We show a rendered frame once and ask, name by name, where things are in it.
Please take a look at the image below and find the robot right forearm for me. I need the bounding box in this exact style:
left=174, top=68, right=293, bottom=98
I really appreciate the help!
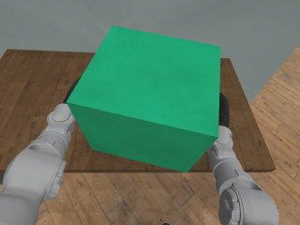
left=207, top=126, right=279, bottom=225

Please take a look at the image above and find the right robot hand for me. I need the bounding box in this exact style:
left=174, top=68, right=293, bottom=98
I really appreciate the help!
left=218, top=93, right=230, bottom=128

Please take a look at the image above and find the carton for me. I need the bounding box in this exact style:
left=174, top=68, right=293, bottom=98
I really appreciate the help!
left=67, top=25, right=221, bottom=173

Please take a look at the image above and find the robot left forearm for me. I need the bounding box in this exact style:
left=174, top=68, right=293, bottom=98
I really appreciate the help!
left=2, top=103, right=76, bottom=190

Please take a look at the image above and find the left robot upper arm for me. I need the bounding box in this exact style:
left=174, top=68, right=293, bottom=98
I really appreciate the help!
left=0, top=148, right=67, bottom=225

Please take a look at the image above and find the table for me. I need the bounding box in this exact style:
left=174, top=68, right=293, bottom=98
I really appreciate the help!
left=0, top=49, right=276, bottom=185

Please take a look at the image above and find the left robot hand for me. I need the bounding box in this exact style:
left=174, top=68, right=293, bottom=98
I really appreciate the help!
left=63, top=76, right=82, bottom=104

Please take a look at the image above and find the right robot upper arm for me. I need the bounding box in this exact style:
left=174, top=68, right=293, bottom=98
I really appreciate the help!
left=217, top=187, right=278, bottom=225

